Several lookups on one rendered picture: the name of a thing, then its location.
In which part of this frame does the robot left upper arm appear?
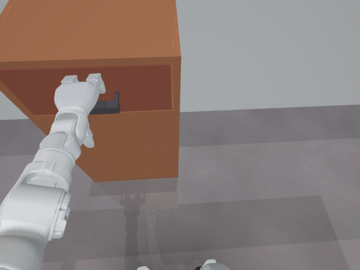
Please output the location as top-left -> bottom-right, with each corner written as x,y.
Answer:
0,183 -> 71,270

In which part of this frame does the drawer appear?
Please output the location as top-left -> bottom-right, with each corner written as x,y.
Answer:
0,64 -> 172,115

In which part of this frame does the robot right shin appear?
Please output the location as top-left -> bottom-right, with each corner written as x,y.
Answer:
202,259 -> 216,267

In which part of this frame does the left robot hand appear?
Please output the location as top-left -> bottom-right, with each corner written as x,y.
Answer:
54,73 -> 106,148

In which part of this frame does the cabinet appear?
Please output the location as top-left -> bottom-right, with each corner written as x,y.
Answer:
0,0 -> 181,182

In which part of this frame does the handle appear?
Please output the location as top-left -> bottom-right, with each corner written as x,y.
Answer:
89,91 -> 120,115

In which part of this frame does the left robot forearm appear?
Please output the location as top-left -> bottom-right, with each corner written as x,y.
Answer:
0,109 -> 88,226

